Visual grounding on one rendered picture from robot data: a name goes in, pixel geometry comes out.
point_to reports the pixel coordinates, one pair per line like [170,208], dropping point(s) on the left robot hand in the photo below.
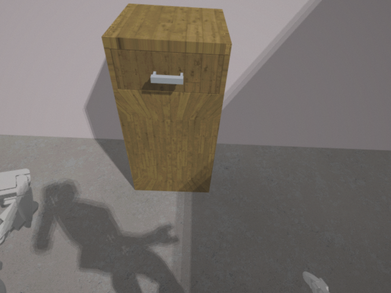
[16,194]

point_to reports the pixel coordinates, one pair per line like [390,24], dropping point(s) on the drawer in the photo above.
[201,72]

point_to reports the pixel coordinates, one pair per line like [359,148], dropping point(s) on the cabinet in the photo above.
[170,137]

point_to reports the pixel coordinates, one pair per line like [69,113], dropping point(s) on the handle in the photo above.
[166,79]

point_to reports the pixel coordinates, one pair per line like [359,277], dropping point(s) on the right robot hand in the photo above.
[316,284]

